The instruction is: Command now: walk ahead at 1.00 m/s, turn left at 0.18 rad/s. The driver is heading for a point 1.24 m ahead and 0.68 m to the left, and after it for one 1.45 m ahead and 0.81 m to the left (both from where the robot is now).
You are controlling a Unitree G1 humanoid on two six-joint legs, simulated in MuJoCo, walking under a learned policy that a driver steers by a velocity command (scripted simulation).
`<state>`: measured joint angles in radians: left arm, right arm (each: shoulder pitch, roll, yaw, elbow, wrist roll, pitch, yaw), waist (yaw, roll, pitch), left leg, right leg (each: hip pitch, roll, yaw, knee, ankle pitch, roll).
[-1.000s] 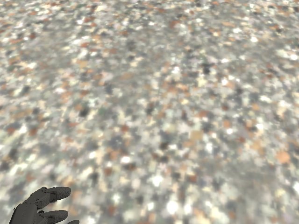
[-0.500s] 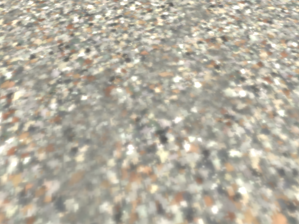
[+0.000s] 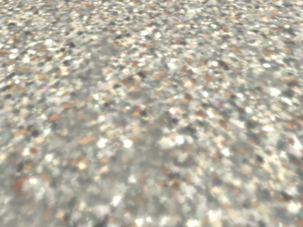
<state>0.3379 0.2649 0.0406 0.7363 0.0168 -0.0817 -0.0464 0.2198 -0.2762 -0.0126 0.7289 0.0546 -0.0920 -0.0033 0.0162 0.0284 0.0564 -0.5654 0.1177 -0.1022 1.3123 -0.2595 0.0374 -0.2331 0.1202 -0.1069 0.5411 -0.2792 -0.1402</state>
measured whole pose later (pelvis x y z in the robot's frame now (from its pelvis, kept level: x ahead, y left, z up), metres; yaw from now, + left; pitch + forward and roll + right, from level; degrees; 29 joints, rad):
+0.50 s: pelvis +0.45 +0.09 +0.00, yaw +22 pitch -1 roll +1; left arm 0.08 0.24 -0.01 0.59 0.01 -0.15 -0.01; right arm 0.46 -0.25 -0.05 0.76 0.01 -0.06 0.04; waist -0.06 0.00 0.04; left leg -0.23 -0.21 -0.07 0.49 -0.22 0.18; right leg -0.58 -0.05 0.19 1.20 -0.30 -0.01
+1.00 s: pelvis +0.86 +0.22 +0.00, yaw +52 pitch -1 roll -4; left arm 0.46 0.32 0.09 0.81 0.00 -0.10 0.00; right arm 0.12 -0.34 -0.06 0.57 0.04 -0.01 0.03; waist 0.09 0.06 0.03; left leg -0.81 0.11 -0.02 1.25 -0.18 0.05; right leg 0.00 0.04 -0.14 0.35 -0.34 0.01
